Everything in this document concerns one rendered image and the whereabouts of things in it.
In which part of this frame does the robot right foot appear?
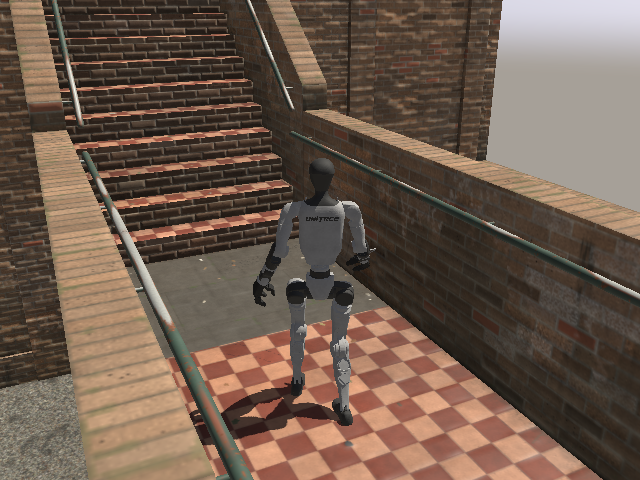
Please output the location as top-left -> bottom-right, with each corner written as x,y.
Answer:
332,398 -> 353,426

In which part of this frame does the robot right hand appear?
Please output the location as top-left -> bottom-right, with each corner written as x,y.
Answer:
346,255 -> 370,271

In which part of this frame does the robot left upper arm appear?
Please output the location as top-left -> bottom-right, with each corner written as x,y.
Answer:
273,201 -> 301,258

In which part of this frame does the robot right upper arm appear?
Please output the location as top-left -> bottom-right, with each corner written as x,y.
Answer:
342,201 -> 367,254

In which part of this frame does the robot left forearm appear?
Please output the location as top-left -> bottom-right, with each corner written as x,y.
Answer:
257,242 -> 281,286

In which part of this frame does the robot left hand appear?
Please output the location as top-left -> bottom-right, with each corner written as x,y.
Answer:
253,276 -> 275,307

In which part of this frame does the humanoid robot head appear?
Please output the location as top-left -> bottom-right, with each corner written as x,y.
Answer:
304,158 -> 339,206

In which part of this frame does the robot right forearm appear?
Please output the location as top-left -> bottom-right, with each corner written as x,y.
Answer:
356,239 -> 370,264

